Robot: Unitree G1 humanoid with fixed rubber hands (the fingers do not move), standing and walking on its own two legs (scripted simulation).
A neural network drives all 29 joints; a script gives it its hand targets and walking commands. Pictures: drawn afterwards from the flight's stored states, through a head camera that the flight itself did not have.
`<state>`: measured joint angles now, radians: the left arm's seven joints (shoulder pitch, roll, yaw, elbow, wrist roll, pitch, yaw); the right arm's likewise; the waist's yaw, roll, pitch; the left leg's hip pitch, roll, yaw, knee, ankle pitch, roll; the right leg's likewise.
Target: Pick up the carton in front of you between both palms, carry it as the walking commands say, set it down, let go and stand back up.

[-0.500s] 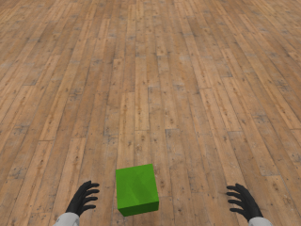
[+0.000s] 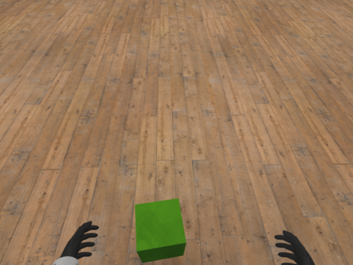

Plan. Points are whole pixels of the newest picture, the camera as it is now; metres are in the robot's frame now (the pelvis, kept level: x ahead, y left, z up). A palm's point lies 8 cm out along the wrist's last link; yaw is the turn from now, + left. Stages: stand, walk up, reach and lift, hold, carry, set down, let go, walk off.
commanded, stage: stand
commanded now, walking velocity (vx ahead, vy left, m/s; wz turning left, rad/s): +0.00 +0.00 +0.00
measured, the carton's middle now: (160, 231) +0.37 +0.10 -0.64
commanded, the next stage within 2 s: none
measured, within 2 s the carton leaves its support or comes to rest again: neither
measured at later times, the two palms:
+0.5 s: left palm (56, 262) +0.14 +0.30 -0.10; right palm out of the picture +0.12 -0.28 -0.08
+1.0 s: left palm out of the picture +0.09 +0.31 -0.10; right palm out of the picture +0.09 -0.29 -0.08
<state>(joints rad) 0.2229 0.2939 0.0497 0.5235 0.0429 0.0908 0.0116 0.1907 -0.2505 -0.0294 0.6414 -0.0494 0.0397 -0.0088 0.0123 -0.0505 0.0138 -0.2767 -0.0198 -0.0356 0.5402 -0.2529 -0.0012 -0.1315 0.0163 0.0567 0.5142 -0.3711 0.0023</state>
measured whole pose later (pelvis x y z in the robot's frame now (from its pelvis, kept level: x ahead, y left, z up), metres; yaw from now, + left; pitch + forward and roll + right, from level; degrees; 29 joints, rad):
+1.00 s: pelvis +0.00 +0.02 +0.01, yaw -2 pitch -2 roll +0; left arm 0.21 0.38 0.01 0.91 0.03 0.00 0.02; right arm 0.12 -0.36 -0.02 0.99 -0.02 0.00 -0.01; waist -0.01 -0.04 0.03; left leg -0.19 -0.02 0.00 0.43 -0.20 0.02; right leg -0.04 0.00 0.09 0.38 -0.29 0.03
